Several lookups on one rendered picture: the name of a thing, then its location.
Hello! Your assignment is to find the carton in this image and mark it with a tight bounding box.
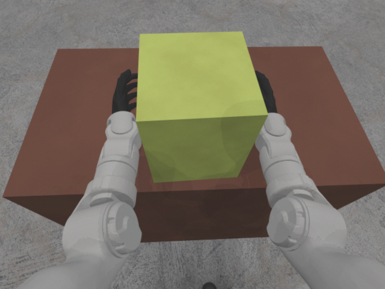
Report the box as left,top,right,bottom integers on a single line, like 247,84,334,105
136,31,268,183

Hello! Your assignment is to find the robot right hand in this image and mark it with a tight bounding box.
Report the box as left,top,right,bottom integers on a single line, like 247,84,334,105
255,70,277,113

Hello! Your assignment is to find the left robot upper arm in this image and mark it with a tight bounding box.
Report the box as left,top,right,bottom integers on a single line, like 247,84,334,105
16,200,142,289

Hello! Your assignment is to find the robot left forearm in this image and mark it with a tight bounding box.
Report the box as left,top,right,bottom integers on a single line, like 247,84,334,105
62,111,141,249

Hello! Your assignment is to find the robot left hand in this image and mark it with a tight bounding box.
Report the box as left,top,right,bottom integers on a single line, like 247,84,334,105
112,69,138,114

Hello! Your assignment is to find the robot right forearm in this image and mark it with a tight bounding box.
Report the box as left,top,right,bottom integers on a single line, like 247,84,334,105
255,113,333,208

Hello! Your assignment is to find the right robot upper arm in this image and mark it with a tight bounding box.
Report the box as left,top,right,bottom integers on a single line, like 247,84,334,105
266,196,385,289

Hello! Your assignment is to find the pedestal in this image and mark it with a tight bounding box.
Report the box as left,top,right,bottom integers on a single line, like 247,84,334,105
2,46,385,243

